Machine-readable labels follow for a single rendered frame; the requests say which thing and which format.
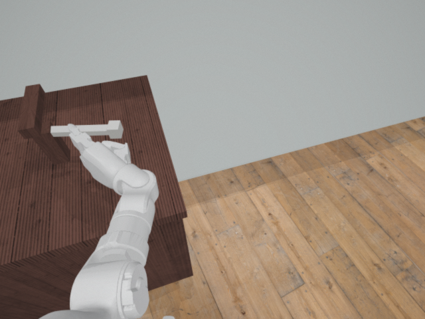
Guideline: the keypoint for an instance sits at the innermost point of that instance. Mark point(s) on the robot left hand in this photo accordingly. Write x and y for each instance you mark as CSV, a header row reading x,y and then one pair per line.
x,y
102,160

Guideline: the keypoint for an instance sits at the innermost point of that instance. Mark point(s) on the counter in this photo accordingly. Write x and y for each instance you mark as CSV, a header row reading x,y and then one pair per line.
x,y
53,212

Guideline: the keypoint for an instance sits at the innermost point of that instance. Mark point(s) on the robot left upper arm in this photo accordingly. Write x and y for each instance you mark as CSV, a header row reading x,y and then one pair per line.
x,y
109,290

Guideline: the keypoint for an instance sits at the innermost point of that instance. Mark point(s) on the tap lever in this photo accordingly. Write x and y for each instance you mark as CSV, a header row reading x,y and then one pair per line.
x,y
114,129

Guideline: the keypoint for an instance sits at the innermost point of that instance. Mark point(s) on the left robot forearm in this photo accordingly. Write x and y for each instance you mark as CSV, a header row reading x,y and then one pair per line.
x,y
131,224

